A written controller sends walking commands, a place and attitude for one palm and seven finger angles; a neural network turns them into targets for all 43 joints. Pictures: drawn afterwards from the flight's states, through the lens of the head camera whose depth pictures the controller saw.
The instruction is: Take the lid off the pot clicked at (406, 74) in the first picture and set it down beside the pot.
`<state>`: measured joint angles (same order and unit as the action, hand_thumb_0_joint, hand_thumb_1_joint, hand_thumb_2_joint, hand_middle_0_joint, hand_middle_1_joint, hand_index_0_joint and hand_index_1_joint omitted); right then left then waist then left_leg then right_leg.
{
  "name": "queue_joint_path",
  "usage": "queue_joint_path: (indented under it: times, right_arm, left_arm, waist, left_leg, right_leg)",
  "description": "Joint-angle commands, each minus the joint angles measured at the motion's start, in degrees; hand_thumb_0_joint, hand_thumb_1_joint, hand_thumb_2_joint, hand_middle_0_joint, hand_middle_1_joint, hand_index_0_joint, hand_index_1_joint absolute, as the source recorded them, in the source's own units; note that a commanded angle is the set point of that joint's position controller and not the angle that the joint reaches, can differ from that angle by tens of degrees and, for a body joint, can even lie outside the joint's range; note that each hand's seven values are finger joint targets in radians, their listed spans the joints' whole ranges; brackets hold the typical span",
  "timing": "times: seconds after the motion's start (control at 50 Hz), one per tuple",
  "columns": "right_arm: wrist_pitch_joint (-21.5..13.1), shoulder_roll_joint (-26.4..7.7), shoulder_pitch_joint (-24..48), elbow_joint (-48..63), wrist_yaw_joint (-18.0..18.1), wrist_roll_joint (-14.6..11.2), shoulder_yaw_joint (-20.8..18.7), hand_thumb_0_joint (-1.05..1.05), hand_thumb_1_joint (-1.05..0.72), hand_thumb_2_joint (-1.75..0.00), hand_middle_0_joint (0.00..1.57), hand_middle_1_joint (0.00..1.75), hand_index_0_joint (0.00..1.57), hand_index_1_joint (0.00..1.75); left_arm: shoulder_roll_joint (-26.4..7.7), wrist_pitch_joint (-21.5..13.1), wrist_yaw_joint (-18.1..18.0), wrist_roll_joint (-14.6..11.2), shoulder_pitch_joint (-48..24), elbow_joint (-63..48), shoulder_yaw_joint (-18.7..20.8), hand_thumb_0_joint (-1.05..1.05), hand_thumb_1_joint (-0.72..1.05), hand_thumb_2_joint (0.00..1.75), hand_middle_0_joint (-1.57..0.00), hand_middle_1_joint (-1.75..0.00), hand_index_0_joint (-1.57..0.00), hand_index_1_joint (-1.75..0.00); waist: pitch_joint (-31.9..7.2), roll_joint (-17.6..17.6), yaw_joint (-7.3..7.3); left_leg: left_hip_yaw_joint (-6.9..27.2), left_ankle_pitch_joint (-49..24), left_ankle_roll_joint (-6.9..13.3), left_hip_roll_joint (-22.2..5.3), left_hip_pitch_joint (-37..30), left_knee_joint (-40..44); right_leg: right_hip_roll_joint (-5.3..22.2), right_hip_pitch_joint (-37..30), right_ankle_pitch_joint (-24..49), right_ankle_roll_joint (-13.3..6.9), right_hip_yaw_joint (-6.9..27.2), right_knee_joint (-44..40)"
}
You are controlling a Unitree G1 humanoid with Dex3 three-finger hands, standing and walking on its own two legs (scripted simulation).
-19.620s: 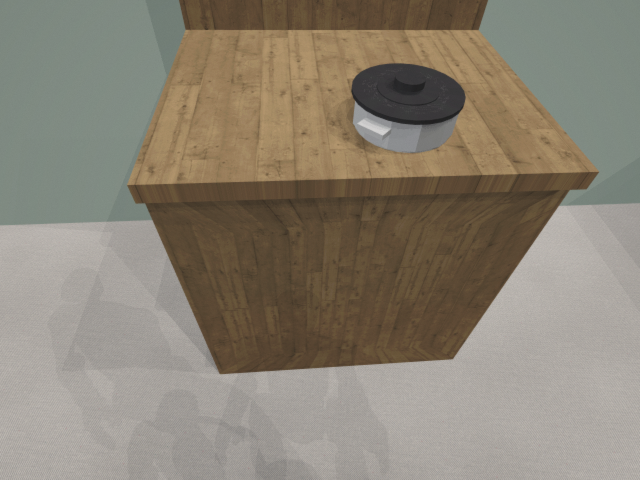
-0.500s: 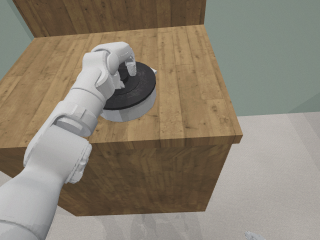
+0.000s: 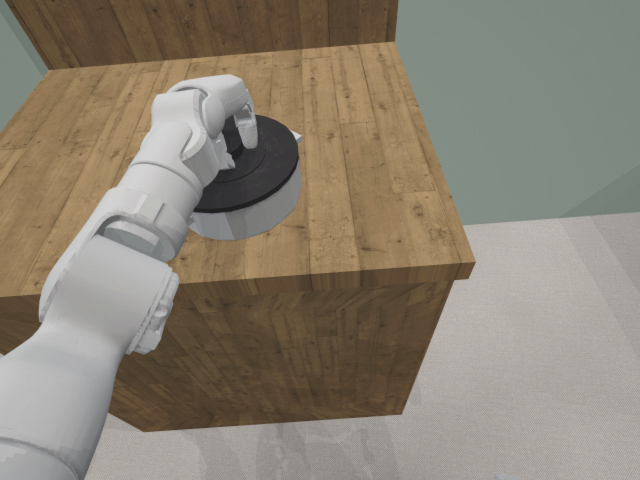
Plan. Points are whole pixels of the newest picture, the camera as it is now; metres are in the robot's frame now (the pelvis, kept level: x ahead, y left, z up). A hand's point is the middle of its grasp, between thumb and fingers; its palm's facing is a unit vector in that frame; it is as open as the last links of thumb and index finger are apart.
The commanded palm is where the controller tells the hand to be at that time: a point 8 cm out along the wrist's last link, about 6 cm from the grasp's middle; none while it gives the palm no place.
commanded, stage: close the fingers and squeeze the knob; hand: left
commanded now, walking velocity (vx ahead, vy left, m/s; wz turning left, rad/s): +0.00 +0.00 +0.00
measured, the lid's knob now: (222, 146) +0.51 +0.11 +0.15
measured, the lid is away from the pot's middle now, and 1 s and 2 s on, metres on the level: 0.00 0.01 0.03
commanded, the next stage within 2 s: lift the lid straight up in 0.04 s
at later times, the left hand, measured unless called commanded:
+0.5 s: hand (213, 136) +0.48 +0.10 +0.19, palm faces -0.32 -0.06 -0.95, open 7.4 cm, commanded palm +0.47 +0.11 +0.26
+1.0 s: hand (207, 101) +0.49 +0.10 +0.23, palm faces -0.25 -0.04 -0.97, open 7.3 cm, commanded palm +0.48 +0.11 +0.30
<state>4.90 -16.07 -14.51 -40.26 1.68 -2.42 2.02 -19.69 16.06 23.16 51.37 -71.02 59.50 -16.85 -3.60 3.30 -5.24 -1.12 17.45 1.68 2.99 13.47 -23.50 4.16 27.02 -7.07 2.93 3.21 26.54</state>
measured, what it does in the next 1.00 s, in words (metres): stands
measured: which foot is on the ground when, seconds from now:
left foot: down 0.00-1.00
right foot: down 0.00-1.00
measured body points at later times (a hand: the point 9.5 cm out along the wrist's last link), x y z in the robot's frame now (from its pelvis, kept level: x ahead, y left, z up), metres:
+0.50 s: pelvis +0.00 +0.00 +0.00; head +0.03 -0.04 +0.45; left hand +0.49 +0.10 +0.25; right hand +0.10 -0.25 -0.14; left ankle -0.07 +0.11 -0.74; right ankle +0.06 -0.15 -0.74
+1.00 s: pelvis +0.00 +0.00 +0.00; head +0.04 -0.04 +0.45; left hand +0.50 +0.10 +0.29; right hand +0.10 -0.25 -0.14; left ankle -0.07 +0.11 -0.74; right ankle +0.06 -0.15 -0.74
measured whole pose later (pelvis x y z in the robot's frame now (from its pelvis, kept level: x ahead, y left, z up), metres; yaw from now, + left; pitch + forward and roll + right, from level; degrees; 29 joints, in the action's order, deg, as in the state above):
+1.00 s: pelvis +0.00 +0.00 +0.00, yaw +1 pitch +7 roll +2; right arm 1.6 -15.8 -13.4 -41.1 1.7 -1.9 2.4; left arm -21.2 15.7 25.7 51.4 -76.1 56.6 -17.1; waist -3.6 3.9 -4.1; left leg -0.4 16.3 1.8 3.3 11.6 -20.9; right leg 4.6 25.1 -6.6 3.1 2.5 24.6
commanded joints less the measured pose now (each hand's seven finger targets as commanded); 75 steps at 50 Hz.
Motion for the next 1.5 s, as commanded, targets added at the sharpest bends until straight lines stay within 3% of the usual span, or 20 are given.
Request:
queue_joint_path:
  times: [0.0, 0.06, 0.14, 0.3, 0.36, 0.42, 0.56, 0.58, 0.66, 0.74, 0.84, 0.94, 1.02, 1.06, 1.14, 1.18, 1.22, 1.26, 1.32, 1.48]
  right_arm:
    - [-2.03, -6.57, 0.72, 5.97, 0.3, -0.16, -2.32, 0.0, -0.9, -0.9, 0.2, 0.3, 0.2, 0.3]
    - [-1.97, -7.0, 0.44, 5.77, 0.2, -0.17, -2.66, 0.0, -0.9, -0.9, 0.2, 0.3, 0.2, 0.3]
    - [-2.53, -6.68, 0.66, 5.98, 0.35, 0.17, -2.43, 0.0, -0.9, -0.9, 0.2, 0.3, 0.2, 0.3]
    - [-4.6, -5.74, 1.41, 6.25, 0.3, 0.24, -2.55, 0.0, -0.9, -0.9, 0.2, 0.3, 0.2, 0.3]
    - [-4.85, -5.88, 1.35, 5.85, 0.04, 0.2, -2.84, 0.0, -0.9, -0.9, 0.2, 0.3, 0.2, 0.3]
    - [-4.79, -6.1, 1.38, 5.05, 0.25, 0.13, -2.49, 0.0, -0.9, -0.9, 0.2, 0.3, 0.2, 0.3]
    - [-4.94, -5.9, 2.29, 5.75, 0.04, 0.19, -2.66, 0.0, -0.9, -0.9, 0.2, 0.3, 0.2, 0.3]
    - [-4.94, -5.68, 2.22, 5.58, -0.02, 0.2, -2.26, 0.0, -0.9, -0.9, 0.2, 0.3, 0.2, 0.3]
    - [-5.0, -5.72, 2.84, 5.71, 0.12, 0.14, -2.36, 0.0, -0.9, -0.9, 0.2, 0.3, 0.2, 0.3]
    - [-4.98, -5.75, 2.58, 5.01, 0.35, 0.2, -1.8, 0.0, -0.9, -0.9, 0.2, 0.3, 0.2, 0.3]
    - [-4.93, -5.7, 2.36, 4.85, 0.15, 0.03, -1.78, 0.0, -0.9, -0.9, 0.2, 0.3, 0.2, 0.3]
    - [-5.7, -5.47, 2.85, 5.51, 0.21, 0.74, -1.62, 0.0, -0.9, -0.9, 0.2, 0.3, 0.2, 0.3]
    - [-4.83, -5.97, 2.22, 4.32, 0.02, 0.19, -1.64, 0.0, -0.9, -0.9, 0.2, 0.3, 0.2, 0.3]
    - [-4.7, -6.39, 2.34, 4.77, -0.02, 0.14, -1.86, 0.0, -0.9, -0.9, 0.2, 0.3, 0.2, 0.3]
    - [-5.89, -5.42, 3.28, 5.55, 0.12, 0.96, -1.55, 0.0, -0.9, -0.9, 0.2, 0.3, 0.2, 0.3]
    - [-5.79, -5.32, 3.03, 5.4, -0.03, 1.05, -1.62, 0.0, -0.9, -0.9, 0.2, 0.3, 0.2, 0.3]
    - [-4.79, -6.02, 2.64, 4.58, 0.06, 0.55, -1.55, 0.0, -0.9, -0.9, 0.2, 0.3, 0.2, 0.3]
    - [-4.66, -6.28, 3.16, 5.44, -0.04, 0.3, -1.91, 0.0, -0.9, -0.9, 0.2, 0.3, 0.2, 0.3]
    - [-5.1, -5.63, 3.96, 5.85, -0.13, 0.61, -1.5, 0.0, -0.9, -0.9, 0.2, 0.3, 0.2, 0.3]
    - [-5.08, -5.48, 4.46, 6.02, 0.12, 0.33, -1.34, 0.0, -0.9, -0.9, 0.2, 0.3, 0.2, 0.3]
  left_arm:
    - [-11.76, 0.16, -1.48, 0.55, -29.73, -7.43, 2.52, 0.0, 0.46, 1.14, -0.74, -0.94, -0.93, -1.02]
    - [-10.13, 0.15, -1.51, 0.08, -29.24, -6.77, 1.39, 0.0, 0.48, 1.15, -0.75, -0.95, -0.95, -1.03]
    - [-15.18, -0.13, -1.67, 0.83, -30.34, -9.57, 5.17, 0.0, 0.49, 1.15, -0.76, -0.96, -0.96, -1.03]
    - [-16.24, -1.87, -2.0, 1.09, -37.18, -16.57, 4.95, 0.0, 0.49, 1.15, -0.76, -0.97, -0.97, -1.03]
    - [-13.59, -1.41, -1.98, 0.21, -35.1, -14.74, 3.32, 0.0, 0.49, 1.15, -0.76, -0.97, -0.97, -1.03]
    - [-17.4, -0.76, -2.27, 0.73, -35.07, -11.98, 6.52, 0.0, 0.49, 1.15, -0.76, -0.97, -0.97, -1.03]
    - [-12.27, -0.82, -1.15, 0.03, -36.3, -14.88, 2.33, 0.0, 0.49, 1.15, -0.76, -0.97, -0.97, -1.03]
    - [-14.96, -0.88, -1.06, 0.72, -37.11, -15.23, 4.2, 0.0, 0.49, 1.15, -0.76, -0.97, -0.97, -1.03]
    - [-12.02, -0.72, -0.5, -0.23, -38.84, -15.55, 1.78, 0.0, 0.49, 1.15, -0.76, -0.97, -0.97, -1.03]
    - [-16.35, -0.23, -0.58, 1.18, -39.86, -13.37, 4.82, 0.0, 0.49, 1.15, -0.76, -0.97, -0.97, -1.03]
    - [-12.78, 0.04, -0.45, 1.46, -41.45, -12.67, 1.69, 0.0, 0.49, 1.15, -0.76, -0.97, -0.97, -1.03]
    - [-16.93, -0.52, -0.64, 2.08, -43.2, -15.11, 5.33, 0.0, 0.49, 1.15, -0.76, -0.97, -0.97, -1.03]
    - [-13.15, 0.57, -0.52, 2.11, -41.87, -9.96, 2.32, 0.0, 0.49, 1.15, -0.76, -0.97, -0.97, -1.03]
    - [-12.0, 0.37, -0.73, 1.06, -42.68, -11.83, 1.74, 0.0, 0.49, 1.15, -0.76, -0.97, -0.97, -1.03]
    - [-18.45, -0.23, -0.76, 2.62, -47.06, -17.09, 6.48, 0.0, 0.49, 1.15, -0.76, -0.97, -0.97, -1.03]
    - [-18.47, -0.22, -0.59, 2.64, -45.79, -16.11, 6.74, 0.0, 0.49, 1.15, -0.76, -0.97, -0.97, -1.03]
    - [-17.22, 1.28, -0.45, 3.1, -42.27, -10.23, 5.69, 0.0, 0.49, 1.15, -0.76, -0.97, -0.97, -1.03]
    - [-14.34, 1.25, -0.36, 1.81, -42.16, -11.82, 3.8, 0.0, 0.49, 1.15, -0.76, -0.97, -0.97, -1.03]
    - [-16.89, 1.16, 0.08, 2.65, -45.09, -15.26, 5.44, 0.0, 0.49, 1.15, -0.76, -0.97, -0.97, -1.03]
    - [-17.94, 1.44, 0.71, 2.82, -49.21, -17.12, 5.02, 0.0, 0.49, 1.15, -0.76, -0.97, -0.97, -1.03]
  waist:
    - [-20.19, -8.69, -0.03]
    - [-19.44, -7.51, -0.4]
    - [-23.68, -8.08, 0.77]
    - [-28.11, -3.79, 1.08]
    - [-25.34, -4.5, 0.77]
    - [-22.85, -9.06, 1.14]
    - [-23.84, -6.34, 0.64]
    - [-25.0, -6.83, 1.1]
    - [-24.06, -5.03, 0.41]
    - [-23.48, -8.03, 0.96]
    - [-22.3, -6.28, 0.38]
    - [-29.15, -5.18, 1.71]
    - [-21.47, -8.15, 0.47]
    - [-22.13, -6.02, 0.46]
    - [-31.72, -5.6, 2.19]
    - [-31.5, -6.79, 2.29]
    - [-24.52, -10.4, 1.62]
    - [-22.73, -8.46, 1.48]
    - [-27.71, -8.48, 2.25]
    - [-26.75, -6.99, 1.6]
  left_leg:
    - [-1.05, -15.24, 1.31, 1.09, 4.3, 3.33]
    - [-0.96, -15.54, 1.32, 1.04, 3.89, 3.17]
    - [-0.93, -17.26, 1.5, 1.22, 3.34, 2.88]
    - [0.17, -21.85, 1.21, 1.03, -0.88, 2.55]
    - [0.17, -22.72, 1.09, 0.87, -0.84, 2.5]
    - [-0.37, -18.29, 1.32, 1.1, 1.88, 3.48]
    - [-0.37, -21.4, 1.13, 1.18, -0.74, 3.03]
    - [-0.08, -21.58, 1.05, 1.18, -0.55, 3.1]
    - [-0.23, -21.27, 0.89, 1.32, -1.2, 3.35]
    - [-0.06, -19.95, 0.92, 1.4, 0.46, 3.91]
    - [0.28, -21.43, 0.52, 1.15, -0.66, 4.16]
    - [0.74, -27.13, 0.45, 1.1, -2.48, 3.37]
    - [0.05, -22.95, 0.32, 0.69, -0.06, 4.78]
    - [0.26, -23.76, 0.19, 0.74, -1.15, 4.9]
    - [0.43, -28.49, 0.48, 1.04, -3.14, 3.81]
    - [0.56, -30.33, 0.33, 0.74, -2.8, 3.68]
    - [-0.59, -24.67, 0.54, 0.51, 0.71, 4.85]
    - [-0.72, -24.11, 0.56, 0.62, 0.19, 5.13]
    - [-0.19, -28.24, 0.75, 0.66, -1.34, 4.35]
    - [-0.29, -24.02, 0.5, 0.95, -1.41, 5.03]
  right_leg:
    - [-4.06, -20.96, 13.17, -4.36, -5.38, 0.89]
    - [-4.2, -19.52, 12.7, -4.54, -5.58, 0.62]
    - [-4.03, -23.27, 15.24, -4.31, -4.76, 1.45]
    - [-3.97, -23.9, 16.88, -4.43, -4.44, 1.74]
    - [-4.13, -22.16, 16.72, -4.47, -5.05, 1.03]
    - [-4.22, -22.91, 14.91, -4.24, -4.82, 1.01]
    - [-3.86, -22.14, 16.47, -4.39, -5.01, 0.57]
    - [-3.9, -23.17, 16.64, -4.34, -4.74, 0.89]
    - [-3.81, -22.0, 16.09, -4.5, -5.07, 0.39]
    - [-3.89, -23.47, 15.96, -4.41, -4.68, 0.42]
    - [-3.98, -21.34, 15.16, -4.56, -4.9, -0.2]
    - [-3.76, -25.59, 19.36, -4.53, -4.18, 0.89]
    - [-4.06, -21.36, 15.78, -4.51, -5.16, -0.59]
    - [-3.98, -21.12, 15.45, -4.76, -5.22, -0.97]
    - [-3.5, -27.67, 20.76, -4.41, -3.76, 0.85]
    - [-3.51, -27.88, 21.51, -4.37, -4.04, 0.73]
    - [-3.66, -25.11, 18.53, -4.3, -4.59, -0.18]
    - [-3.57, -23.7, 17.37, -4.49, -4.92, -0.72]
    - [-3.35, -26.83, 20.55, -4.34, -4.16, 0.28]
    - [-3.3, -25.66, 17.23, -4.49, -4.29, -0.68]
